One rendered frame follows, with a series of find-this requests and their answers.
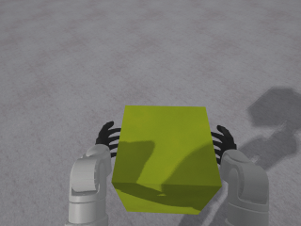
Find left robot forearm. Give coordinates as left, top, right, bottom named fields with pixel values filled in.
left=64, top=144, right=112, bottom=226

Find right robot hand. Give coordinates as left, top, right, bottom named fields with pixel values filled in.
left=211, top=125, right=237, bottom=165

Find left robot hand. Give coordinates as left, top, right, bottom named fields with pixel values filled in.
left=95, top=121, right=121, bottom=158

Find right robot forearm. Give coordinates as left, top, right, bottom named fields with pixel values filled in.
left=220, top=149, right=269, bottom=226

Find carton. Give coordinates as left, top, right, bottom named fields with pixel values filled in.
left=111, top=105, right=222, bottom=215

